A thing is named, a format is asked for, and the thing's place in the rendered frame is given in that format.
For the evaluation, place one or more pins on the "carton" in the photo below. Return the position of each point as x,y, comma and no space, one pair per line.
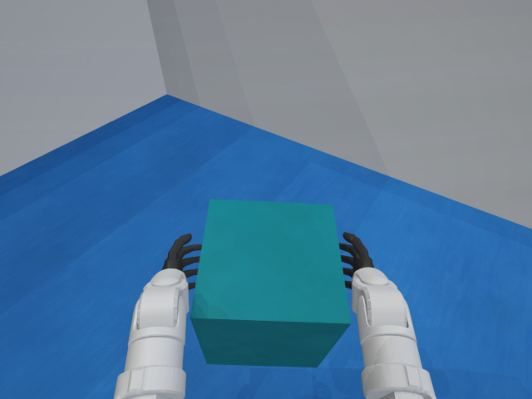
270,288

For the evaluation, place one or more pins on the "robot right hand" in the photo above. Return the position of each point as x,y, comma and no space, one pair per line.
360,257

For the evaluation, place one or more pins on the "robot left hand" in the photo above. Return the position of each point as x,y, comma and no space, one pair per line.
177,252

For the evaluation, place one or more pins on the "robot right forearm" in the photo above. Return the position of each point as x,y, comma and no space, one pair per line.
392,364

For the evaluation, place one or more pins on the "robot left forearm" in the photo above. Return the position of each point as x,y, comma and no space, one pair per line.
154,358

